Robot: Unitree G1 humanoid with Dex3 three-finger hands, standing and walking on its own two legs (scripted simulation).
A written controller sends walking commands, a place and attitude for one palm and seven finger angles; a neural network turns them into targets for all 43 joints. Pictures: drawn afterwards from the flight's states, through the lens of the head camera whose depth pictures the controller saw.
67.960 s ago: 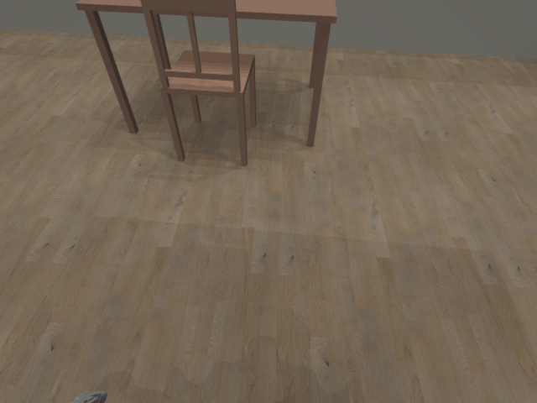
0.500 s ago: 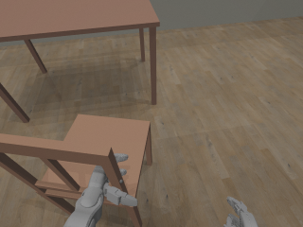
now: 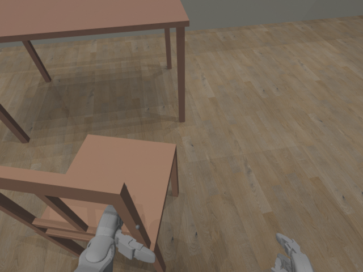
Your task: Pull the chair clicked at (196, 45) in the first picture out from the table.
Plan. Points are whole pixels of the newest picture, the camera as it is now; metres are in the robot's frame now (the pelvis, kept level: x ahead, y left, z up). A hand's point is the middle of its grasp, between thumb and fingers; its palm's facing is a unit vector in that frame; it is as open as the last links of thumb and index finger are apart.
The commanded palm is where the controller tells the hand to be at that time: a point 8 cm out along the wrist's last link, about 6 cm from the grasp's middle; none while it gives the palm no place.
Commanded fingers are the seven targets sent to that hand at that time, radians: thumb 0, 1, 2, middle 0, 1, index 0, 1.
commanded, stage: draw the fingers out of the gap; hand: left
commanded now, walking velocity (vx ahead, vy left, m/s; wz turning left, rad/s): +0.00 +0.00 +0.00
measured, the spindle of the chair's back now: (65, 212) +0.28 +0.29 -0.05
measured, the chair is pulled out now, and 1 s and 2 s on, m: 0.67 0.67 0.67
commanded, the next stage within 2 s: draw the hand back to the body in 0.60 s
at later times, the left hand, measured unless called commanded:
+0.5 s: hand (132, 269) +0.15 +0.11 -0.03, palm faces -0.05 -0.99 -0.11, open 17.5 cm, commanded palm +0.13 +0.15 -0.01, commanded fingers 0.00 -0.55 0.20 0.00 0.00 0.00 0.00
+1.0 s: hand (108, 271) +0.14 +0.13 +0.04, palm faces +0.04 -1.00 -0.02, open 17.5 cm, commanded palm +0.10 +0.19 +0.05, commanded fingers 0.00 -0.55 0.20 0.00 0.00 0.00 0.00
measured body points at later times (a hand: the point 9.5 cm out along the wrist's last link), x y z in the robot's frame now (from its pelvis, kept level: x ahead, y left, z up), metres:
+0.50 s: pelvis +0.00 +0.00 -0.01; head +0.03 -0.01 +0.44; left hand +0.15 +0.16 -0.02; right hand +0.18 -0.23 -0.08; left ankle -0.02 +0.13 -0.69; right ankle +0.00 -0.10 -0.69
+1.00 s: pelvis -0.02 +0.01 -0.05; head +0.02 +0.00 +0.40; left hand +0.13 +0.19 +0.04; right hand +0.18 -0.21 -0.11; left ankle -0.02 +0.13 -0.69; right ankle +0.00 -0.10 -0.69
